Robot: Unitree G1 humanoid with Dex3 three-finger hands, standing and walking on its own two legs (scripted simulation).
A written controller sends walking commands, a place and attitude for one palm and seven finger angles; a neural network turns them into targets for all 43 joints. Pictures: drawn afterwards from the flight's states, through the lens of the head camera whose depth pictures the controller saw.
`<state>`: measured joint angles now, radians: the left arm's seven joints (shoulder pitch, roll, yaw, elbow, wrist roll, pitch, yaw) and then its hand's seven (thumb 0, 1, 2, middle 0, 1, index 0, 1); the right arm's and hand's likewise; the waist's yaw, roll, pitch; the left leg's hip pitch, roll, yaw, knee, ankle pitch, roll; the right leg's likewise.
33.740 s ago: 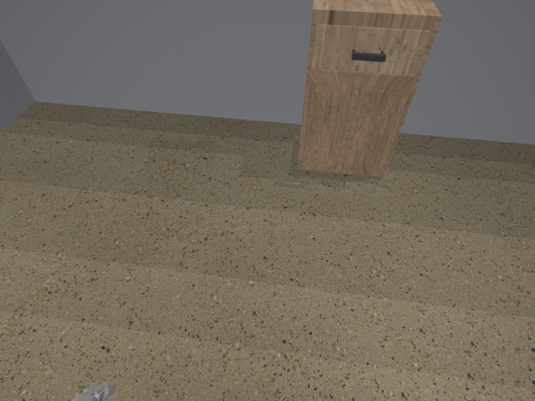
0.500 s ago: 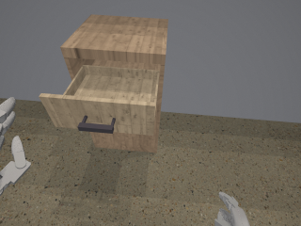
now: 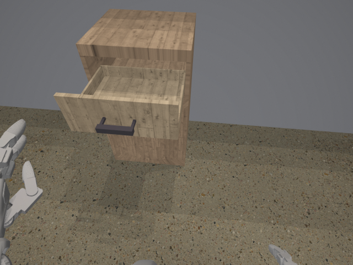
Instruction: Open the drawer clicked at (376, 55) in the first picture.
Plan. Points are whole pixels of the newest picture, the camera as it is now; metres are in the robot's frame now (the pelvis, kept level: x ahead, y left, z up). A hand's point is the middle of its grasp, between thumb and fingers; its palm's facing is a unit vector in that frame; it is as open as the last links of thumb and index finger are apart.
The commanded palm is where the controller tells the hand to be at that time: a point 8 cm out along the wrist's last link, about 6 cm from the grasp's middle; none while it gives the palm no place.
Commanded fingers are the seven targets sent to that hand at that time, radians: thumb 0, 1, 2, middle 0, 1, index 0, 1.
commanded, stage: stop stepping back and stand still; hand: left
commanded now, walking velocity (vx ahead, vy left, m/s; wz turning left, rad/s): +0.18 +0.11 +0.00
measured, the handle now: (116, 125) +0.58 +0.25 -0.08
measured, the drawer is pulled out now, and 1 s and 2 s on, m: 0.28 0.28 0.28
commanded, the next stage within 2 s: let the arm hang, fingers relaxed in 0.12 s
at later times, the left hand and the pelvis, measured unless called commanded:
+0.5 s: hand out of the picture +0.12 +0.15 -0.14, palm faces -0.03 -0.98 -0.20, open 7.4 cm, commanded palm none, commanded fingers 0.00 0.90 0.90 -0.20 -0.30 -0.20 -0.30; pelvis +0.01 -0.01 -0.01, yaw +2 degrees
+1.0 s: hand out of the picture +0.02 +0.16 -0.16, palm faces +0.08 -0.98 -0.17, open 7.3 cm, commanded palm none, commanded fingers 0.00 0.90 0.90 -0.20 -0.30 -0.20 -0.30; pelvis +0.03 -0.01 +0.01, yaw +2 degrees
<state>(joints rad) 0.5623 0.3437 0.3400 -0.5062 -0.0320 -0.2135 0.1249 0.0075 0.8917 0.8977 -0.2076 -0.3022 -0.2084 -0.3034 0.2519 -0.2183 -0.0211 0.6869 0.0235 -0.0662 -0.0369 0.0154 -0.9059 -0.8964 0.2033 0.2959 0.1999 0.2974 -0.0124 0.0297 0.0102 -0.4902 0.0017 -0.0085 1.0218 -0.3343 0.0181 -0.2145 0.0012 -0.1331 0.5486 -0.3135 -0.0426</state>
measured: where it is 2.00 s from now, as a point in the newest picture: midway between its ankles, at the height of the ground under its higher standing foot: outside the picture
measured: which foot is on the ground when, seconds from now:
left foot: up 0.00-0.14, down 0.16-1.00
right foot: down 0.00-0.18, up 0.20-0.42, down 0.44-1.00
